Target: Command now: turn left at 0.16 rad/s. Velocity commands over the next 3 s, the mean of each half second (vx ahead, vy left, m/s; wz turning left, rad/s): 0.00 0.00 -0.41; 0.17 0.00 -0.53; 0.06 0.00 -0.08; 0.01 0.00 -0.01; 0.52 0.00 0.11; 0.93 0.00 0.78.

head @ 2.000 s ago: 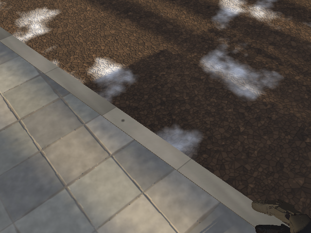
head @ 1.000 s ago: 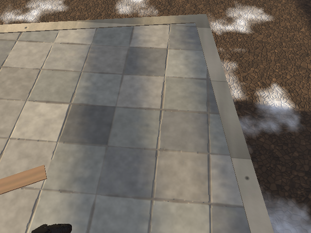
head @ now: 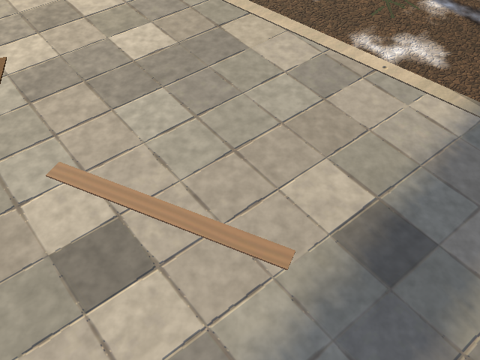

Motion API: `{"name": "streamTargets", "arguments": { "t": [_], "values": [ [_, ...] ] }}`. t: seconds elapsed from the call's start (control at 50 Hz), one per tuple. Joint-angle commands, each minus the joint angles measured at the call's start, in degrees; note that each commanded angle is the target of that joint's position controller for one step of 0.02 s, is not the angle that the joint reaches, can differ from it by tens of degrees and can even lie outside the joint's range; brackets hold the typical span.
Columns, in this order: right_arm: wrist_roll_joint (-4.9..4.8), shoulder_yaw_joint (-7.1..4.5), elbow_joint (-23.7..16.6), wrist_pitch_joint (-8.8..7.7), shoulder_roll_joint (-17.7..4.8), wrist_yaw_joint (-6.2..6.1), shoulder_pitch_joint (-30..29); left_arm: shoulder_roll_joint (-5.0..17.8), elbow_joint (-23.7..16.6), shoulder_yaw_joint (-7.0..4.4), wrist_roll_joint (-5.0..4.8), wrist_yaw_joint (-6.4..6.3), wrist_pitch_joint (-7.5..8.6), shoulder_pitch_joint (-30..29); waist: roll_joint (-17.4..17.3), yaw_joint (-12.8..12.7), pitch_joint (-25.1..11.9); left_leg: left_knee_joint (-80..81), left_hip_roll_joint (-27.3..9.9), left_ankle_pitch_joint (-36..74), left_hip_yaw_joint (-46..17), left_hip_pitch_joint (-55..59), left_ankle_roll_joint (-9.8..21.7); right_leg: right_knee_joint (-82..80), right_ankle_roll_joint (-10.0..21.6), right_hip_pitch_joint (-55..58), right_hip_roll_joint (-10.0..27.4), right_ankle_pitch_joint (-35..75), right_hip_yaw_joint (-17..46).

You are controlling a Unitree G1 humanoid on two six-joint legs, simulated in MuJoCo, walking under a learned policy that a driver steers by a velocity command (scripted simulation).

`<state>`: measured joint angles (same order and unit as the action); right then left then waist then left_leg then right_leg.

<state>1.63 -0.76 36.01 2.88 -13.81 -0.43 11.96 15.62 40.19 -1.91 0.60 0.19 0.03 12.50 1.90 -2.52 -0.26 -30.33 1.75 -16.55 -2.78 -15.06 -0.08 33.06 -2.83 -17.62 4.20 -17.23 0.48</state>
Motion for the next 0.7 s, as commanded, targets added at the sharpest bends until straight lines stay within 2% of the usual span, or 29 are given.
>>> {"name": "streamTargets", "arguments": {
  "t": [0.02,0.04,0.06,0.1,0.12,0.16,0.18,0.22,0.24,0.28,0.3,0.34,0.38,0.4,0.42,0.44,0.46,0.48,0.5,0.52,0.56,0.64,0.66,0.7],
  "values": [
    [0.98,-1.44,-4.19,-1.46,-5.73,0.42,-3.03,5.06,-4.76,-0.7,0.61,-0.25,1.32,-3.87,-10.13,1.02,-3.21,8.98,-8.17,3.22,-9.63,2.93,5.87,-2.4,-1.2,0.49,0.13,4.78,-0.92],
    [0.62,-1.46,-3.72,-1.84,-6.23,0.53,-1.89,6.21,-4.44,-0.94,0.68,-0.4,1.18,-3.06,-9.67,1.46,-2.03,9.13,-7.24,4.51,-8.93,2.05,4.9,-2.43,-1.19,1.11,0.25,6.5,-0.72],
    [0.31,-1.38,-3.1,-2.12,-6.27,0.48,-0.96,6.3,-4.2,-0.94,0.46,-0.4,1.16,-2.35,-8.61,1.12,-1.2,8.51,-6.74,7.26,-8.42,1.92,4.36,-3.0,-0.98,1.74,0.56,7.77,-0.34],
    [0.37,-1.4,-2.09,-2.24,-5.43,-0.02,1.0,5.2,-2.62,-0.43,-0.47,-0.17,1.04,-0.69,-6.44,1.89,-0.38,6.78,-5.12,10.14,-4.79,5.08,2.97,-3.69,-0.03,0.2,0.48,9.71,0.28],
    [0.25,-2.04,-2.43,-2.05,-7.02,-0.53,1.16,6.13,-3.06,-0.63,-0.99,-0.26,0.92,-1.72,-5.98,2.6,0.42,6.14,-5.11,12.66,-4.17,6.68,3.06,-2.3,0.33,-2.39,-0.02,10.32,0.28],
    [-0.2,-3.72,-2.85,-1.2,-10.61,-1.78,2.35,7.77,-4.67,-1.29,-1.9,-0.55,0.62,-3.28,-7.47,3.5,0.32,6.05,-8.93,18.62,-5.52,8.92,5.81,3.38,0.21,-7.35,-1.19,8.08,-0.53],
    [-0.34,-4.21,-3.05,-0.73,-11.12,-2.24,3.28,7.86,-5.24,-1.54,-2.07,-0.62,0.38,-3.42,-8.58,3.98,0.11,6.26,-11.99,21.85,-6.98,9.47,8.02,6.68,-0.14,-9.76,-1.66,4.14,-1.25],
    [-0.05,-4.51,-4.26,-0.42,-10.48,-2.83,3.05,6.55,-6.21,-1.82,-2.11,-0.32,-0.23,-3.73,-11.67,5.1,-1.06,7.18,-19.08,27.83,-11.03,9.82,13.3,18.89,-0.89,-14.44,-1.43,-13.46,-1.41],
    [-0.05,-4.57,-4.57,-0.55,-10.27,-2.97,2.25,5.6,-6.93,-1.83,-2.2,0.12,-0.59,-4.19,-10.91,5.08,-0.78,7.66,-21.46,30.62,-11.31,9.9,14.92,23.27,-1.08,-17.04,0.18,-17.24,-0.3],
    [-0.63,-5.14,-4.66,-1.05,-10.57,-3.15,-1.49,3.92,-7.59,-1.55,-2.26,0.72,-1.34,-4.36,-9.0,3.63,-0.47,7.22,-20.99,31.9,-6.79,7.76,13.57,22.62,-0.88,-15.99,1.98,-15.14,-0.64],
    [-0.96,-5.38,-4.81,-1.27,-10.68,-3.26,-3.13,4.17,-7.75,-1.65,-2.16,0.93,-1.51,-3.87,-8.87,3.2,-1.46,6.64,-20.28,32.6,-4.52,6.95,12.36,20.65,-0.54,-13.59,2.11,-12.37,-1.29],
    [-1.47,-5.76,-4.78,-1.27,-10.84,-3.32,-4.86,5.09,-7.67,-2.21,-2.45,1.56,-1.67,-1.67,-9.25,2.39,-3.38,4.13,-19.23,31.41,-0.54,6.09,10.12,14.96,0.46,-8.31,0.64,-7.61,-3.69],
    [-2.3,-5.83,-4.28,-1.23,-10.15,-3.3,-5.54,5.71,-6.4,-3.17,-2.56,1.71,-1.7,3.32,-7.83,-0.01,-5.09,-3.08,-17.21,24.71,4.37,2.9,6.56,3.6,2.53,0.8,-2.75,0.93,-6.3],
    [-1.66,-5.46,-3.08,-1.47,-8.41,-2.91,-1.79,8.23,-5.73,-4.47,-1.96,0.94,-1.54,6.03,-1.36,-0.54,-5.5,-13.63,-13.25,14.27,8.85,-3.31,2.67,-3.57,5.17,8.72,-3.55,8.76,-1.7],
    [1.29,-4.22,-6.11,-1.65,-4.52,-2.67,-2.58,18.37,-7.74,-6.85,-1.32,-0.16,-0.81,7.57,17.23,0.72,-4.34,-33.99,-4.05,-17.37,10.73,-24.46,-3.69,-7.78,13.43,19.91,12.15,33.91,25.78],
    [0.66,-3.92,-7.93,-2.46,-5.15,-2.83,-7.96,18.29,-8.83,-6.12,1.08,0.78,0.47,9.59,16.35,-2.8,-11.7,-43.35,1.7,-25.18,-1.77,-30.2,-3.88,-12.48,22.95,21.66,18.12,33.81,40.58],
    [-0.83,-4.34,-7.3,-2.76,-7.64,-2.71,-8.15,15.56,-9.35,-5.28,1.06,1.23,1.4,6.74,9.1,-1.55,-9.66,-47.0,0.11,-21.46,-4.67,-31.59,-3.31,-12.7,22.35,21.04,16.86,28.45,36.17],
    [-0.93,-4.78,-6.25,-3.03,-9.39,-2.69,-7.88,13.8,-9.61,-4.94,-0.15,0.89,1.67,3.4,4.37,0.09,-6.8,-46.47,-0.86,-15.89,-5.04,-32.05,-2.57,-11.71,19.62,18.37,13.94,25.68,31.62],
    [-0.37,-5.05,-5.16,-2.97,-9.72,-2.96,-7.42,13.23,-10.12,-4.76,-1.44,0.22,1.27,0.55,1.05,1.5,-5.45,-44.36,-2.13,-10.78,-5.51,-31.69,-2.71,-10.83,17.05,16.01,11.4,24.53,27.84],
    [-0.03,-5.36,-5.03,-2.85,-10.31,-3.02,-6.96,12.94,-10.53,-4.56,-2.17,-0.36,0.72,-1.78,1.33,2.88,-5.12,-41.45,-2.77,-7.4,-5.91,-28.86,-3.04,-10.98,15.62,12.67,9.1,23.69,24.99],
    [-0.44,-5.15,-4.03,-2.87,-9.11,-2.38,-5.79,12.6,-11.01,-4.26,-1.58,-1.17,0.01,-2.2,2.18,3.62,-6.08,-40.28,-1.28,-3.31,-5.09,-25.16,-4.06,-11.25,14.59,10.19,6.28,25.13,22.59],
    [-0.7,-4.71,-2.78,-3.03,-7.75,-2.47,-5.91,12.57,-10.62,-4.31,-1.71,-2.27,-0.64,-0.23,2.73,2.75,-7.12,-35.56,0.46,-0.4,-5.16,-25.65,-5.87,-10.39,15.06,12.2,4.94,28.02,22.41],
    [-0.88,-4.64,-2.37,-3.21,-7.92,-2.38,-4.98,11.65,-10.25,-4.01,-1.64,-2.59,-0.81,0.71,2.64,2.62,-8.71,-33.93,-0.01,1.35,-4.96,-25.39,-5.92,-11.66,14.95,12.41,4.24,17.98,22.72],
    [-1.57,-4.74,-2.24,-3.87,-8.4,-1.75,-5.53,10.81,-9.79,-3.35,-1.76,-2.43,-0.42,2.09,5.69,1.39,-6.91,-28.72,-1.61,4.92,-4.12,-26.88,-5.72,-16.6,15.06,11.63,4.15,-9.18,26.25]
  ]
}}
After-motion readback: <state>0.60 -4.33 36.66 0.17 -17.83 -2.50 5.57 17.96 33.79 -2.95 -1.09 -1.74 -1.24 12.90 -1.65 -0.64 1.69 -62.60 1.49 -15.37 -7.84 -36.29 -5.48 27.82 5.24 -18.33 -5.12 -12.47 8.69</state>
